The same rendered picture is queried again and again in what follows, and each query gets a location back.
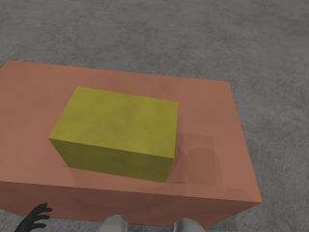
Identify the pedestal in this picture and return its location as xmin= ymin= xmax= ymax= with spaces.
xmin=0 ymin=60 xmax=263 ymax=229

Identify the robot thigh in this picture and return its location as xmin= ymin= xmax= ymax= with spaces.
xmin=171 ymin=217 xmax=206 ymax=232
xmin=97 ymin=216 xmax=128 ymax=232

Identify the right robot thigh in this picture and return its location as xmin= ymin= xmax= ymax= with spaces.
xmin=171 ymin=217 xmax=206 ymax=232

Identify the left robot thigh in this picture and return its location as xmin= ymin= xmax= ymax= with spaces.
xmin=97 ymin=216 xmax=128 ymax=232

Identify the carton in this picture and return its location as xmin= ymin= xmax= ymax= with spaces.
xmin=48 ymin=86 xmax=179 ymax=183

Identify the left robot hand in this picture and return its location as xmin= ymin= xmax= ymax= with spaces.
xmin=14 ymin=203 xmax=52 ymax=232

